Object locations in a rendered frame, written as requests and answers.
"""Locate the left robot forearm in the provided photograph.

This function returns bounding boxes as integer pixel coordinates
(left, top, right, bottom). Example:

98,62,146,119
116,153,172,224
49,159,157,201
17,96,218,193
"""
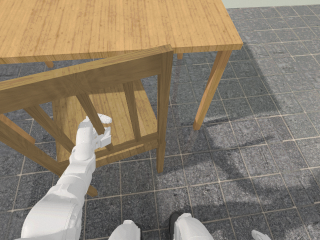
21,143,96,238

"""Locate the table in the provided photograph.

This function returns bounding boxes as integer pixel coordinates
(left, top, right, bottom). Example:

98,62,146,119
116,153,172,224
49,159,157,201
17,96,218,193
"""
0,0,244,145

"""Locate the left robot upper arm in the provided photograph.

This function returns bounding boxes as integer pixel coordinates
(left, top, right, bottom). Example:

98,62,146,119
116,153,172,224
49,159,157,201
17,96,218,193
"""
14,200,83,240

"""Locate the robot right foot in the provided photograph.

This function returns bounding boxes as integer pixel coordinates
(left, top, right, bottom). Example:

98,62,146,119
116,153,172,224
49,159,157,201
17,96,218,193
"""
169,211,181,240

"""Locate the chair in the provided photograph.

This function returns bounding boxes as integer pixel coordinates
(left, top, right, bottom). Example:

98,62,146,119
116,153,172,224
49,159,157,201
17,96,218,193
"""
0,44,174,197

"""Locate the robot right thigh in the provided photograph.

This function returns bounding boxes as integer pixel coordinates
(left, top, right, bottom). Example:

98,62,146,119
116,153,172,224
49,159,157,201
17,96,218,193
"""
174,217,214,240

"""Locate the robot right hand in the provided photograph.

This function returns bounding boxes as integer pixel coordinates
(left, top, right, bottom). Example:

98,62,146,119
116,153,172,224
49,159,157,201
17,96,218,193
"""
251,230,271,240

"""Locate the robot left hand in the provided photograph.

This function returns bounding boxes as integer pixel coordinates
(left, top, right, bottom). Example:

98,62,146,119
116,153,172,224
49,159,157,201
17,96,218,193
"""
76,113,112,149

